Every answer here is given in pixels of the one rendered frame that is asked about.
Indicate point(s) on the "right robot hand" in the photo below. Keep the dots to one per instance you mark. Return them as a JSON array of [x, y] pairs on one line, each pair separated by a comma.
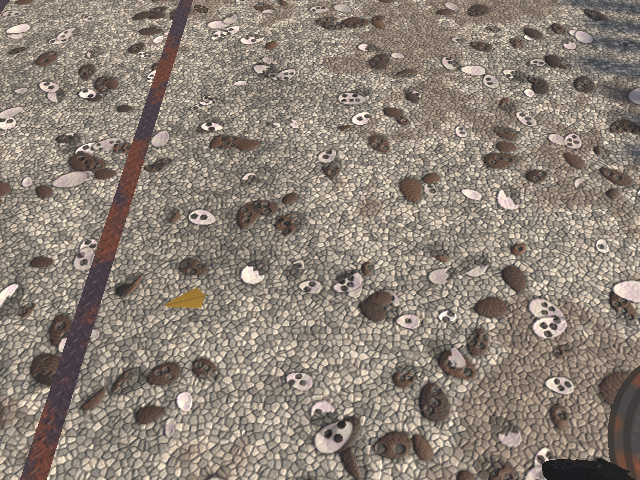
[[567, 469]]

